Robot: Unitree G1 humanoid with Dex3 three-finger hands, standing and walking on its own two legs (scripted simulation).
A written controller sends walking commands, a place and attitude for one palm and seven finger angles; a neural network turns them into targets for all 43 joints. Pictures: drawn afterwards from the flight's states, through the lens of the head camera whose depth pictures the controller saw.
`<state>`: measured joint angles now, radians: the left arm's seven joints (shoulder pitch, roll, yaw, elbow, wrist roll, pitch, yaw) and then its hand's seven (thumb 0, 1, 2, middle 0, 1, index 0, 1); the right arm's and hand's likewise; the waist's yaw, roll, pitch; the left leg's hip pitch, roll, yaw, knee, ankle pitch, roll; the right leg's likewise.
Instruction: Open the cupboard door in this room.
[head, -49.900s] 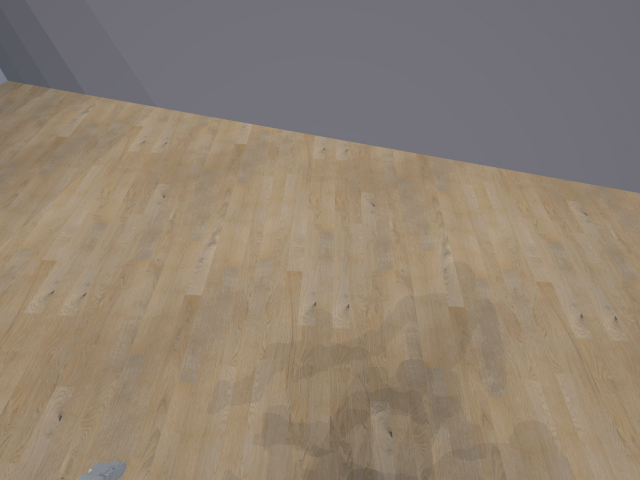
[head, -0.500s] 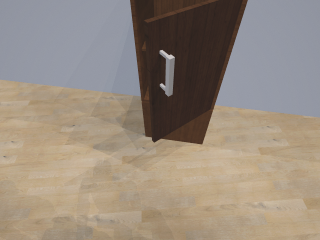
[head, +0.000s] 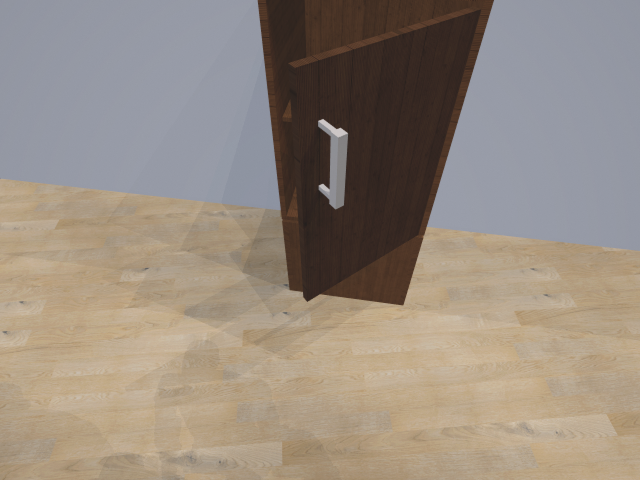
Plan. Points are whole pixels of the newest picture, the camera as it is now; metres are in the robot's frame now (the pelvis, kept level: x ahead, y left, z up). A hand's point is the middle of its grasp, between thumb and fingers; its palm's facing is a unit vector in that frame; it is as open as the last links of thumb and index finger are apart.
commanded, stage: let the arm hang, fingers relaxed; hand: left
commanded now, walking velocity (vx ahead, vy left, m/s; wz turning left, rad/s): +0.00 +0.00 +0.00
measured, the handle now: (330, 165) +0.58 +0.01 +0.07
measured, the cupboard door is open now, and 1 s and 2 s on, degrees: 45 45 45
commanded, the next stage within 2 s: look to check the result in 0.04 s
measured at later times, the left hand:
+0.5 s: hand out of the picture +0.02 +0.17 -0.17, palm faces +0.03 -0.98 -0.21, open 7.4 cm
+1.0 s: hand out of the picture +0.05 +0.17 -0.18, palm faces -0.02 -0.98 -0.21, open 7.4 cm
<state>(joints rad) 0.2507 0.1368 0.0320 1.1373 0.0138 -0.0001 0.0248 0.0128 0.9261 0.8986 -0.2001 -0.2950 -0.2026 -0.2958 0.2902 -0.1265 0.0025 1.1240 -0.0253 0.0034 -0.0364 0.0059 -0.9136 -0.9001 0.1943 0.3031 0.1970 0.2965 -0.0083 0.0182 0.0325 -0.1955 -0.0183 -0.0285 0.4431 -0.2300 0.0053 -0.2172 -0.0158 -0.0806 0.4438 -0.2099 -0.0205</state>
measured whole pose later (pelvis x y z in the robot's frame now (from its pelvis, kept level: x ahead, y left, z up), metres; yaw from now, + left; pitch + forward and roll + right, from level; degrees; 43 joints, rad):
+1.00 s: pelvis +0.01 -0.01 +0.00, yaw -5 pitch +0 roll +0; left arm 0.23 0.16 0.07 1.10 0.02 0.04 0.01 0.01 0.91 0.90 -0.20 -0.30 -0.20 -0.30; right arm 0.21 -0.17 -0.03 1.08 -0.02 0.03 -0.05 0.00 -0.91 -0.90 0.19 0.30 0.20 0.30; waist 0.00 0.02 0.07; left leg -0.20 0.05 0.04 0.52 -0.31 -0.02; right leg -0.24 0.05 -0.02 0.49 -0.24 -0.05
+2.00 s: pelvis +0.03 -0.06 -0.02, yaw -39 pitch +0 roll +0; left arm 0.13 0.23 0.07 0.89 0.03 0.02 -0.01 0.01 0.91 0.90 -0.20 -0.29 -0.20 -0.30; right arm 0.21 -0.26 -0.06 0.94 -0.01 0.06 -0.03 0.01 -0.91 -0.90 0.20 0.30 0.20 0.30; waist -0.01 0.05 0.13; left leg -0.39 0.11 0.06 1.02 -0.54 -0.07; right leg -0.33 0.01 -0.03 0.64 -0.31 -0.04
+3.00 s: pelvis +0.10 -0.15 -0.01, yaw -75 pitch +2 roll -1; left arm 0.23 0.23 0.09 0.98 0.04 0.04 -0.05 0.01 0.91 0.90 -0.20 -0.30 -0.20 -0.30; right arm 0.28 -0.20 -0.02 0.89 -0.04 -0.05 -0.02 0.00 -0.91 -0.90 0.20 0.30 0.20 0.30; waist -0.01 -0.04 0.04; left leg -0.24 0.06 0.13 0.54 -0.34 0.01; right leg -0.48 0.01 0.01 1.06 -0.41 -0.01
